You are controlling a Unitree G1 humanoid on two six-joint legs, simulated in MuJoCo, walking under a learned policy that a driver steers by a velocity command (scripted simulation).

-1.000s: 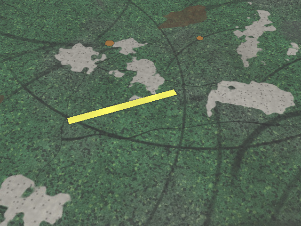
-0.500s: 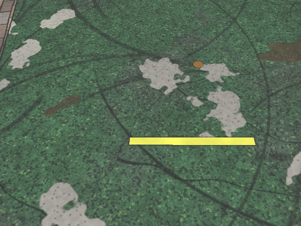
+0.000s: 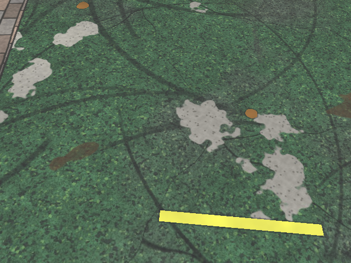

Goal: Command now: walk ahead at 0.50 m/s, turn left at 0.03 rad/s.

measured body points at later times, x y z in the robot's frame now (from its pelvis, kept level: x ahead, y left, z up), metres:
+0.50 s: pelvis +0.27 -0.09 -0.01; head +0.31 -0.11 +0.44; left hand +0.44 +0.16 -0.11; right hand +0.35 -0.38 -0.12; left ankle +0.28 +0.08 -0.66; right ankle +0.30 -0.16 -0.75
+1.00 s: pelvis +0.55 -0.11 -0.01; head +0.57 -0.11 +0.44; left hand +0.79 +0.07 -0.11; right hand +0.51 -0.41 -0.10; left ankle +0.61 -0.03 -0.75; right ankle +0.45 -0.22 -0.66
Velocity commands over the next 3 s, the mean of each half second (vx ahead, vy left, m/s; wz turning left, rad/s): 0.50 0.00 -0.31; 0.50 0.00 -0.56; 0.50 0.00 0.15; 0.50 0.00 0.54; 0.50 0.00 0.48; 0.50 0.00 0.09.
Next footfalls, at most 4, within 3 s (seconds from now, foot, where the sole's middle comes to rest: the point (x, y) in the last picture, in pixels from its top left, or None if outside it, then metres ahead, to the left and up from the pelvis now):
0.32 right None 0.34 -0.17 -0.78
0.82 left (184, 224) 0.65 -0.05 -0.78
1.30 right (267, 205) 0.73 -0.40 -0.78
1.80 left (218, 141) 1.08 -0.23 -0.78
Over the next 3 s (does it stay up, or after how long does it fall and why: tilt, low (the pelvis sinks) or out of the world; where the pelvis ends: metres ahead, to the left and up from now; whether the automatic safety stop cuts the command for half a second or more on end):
stays up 1.53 -0.24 0.00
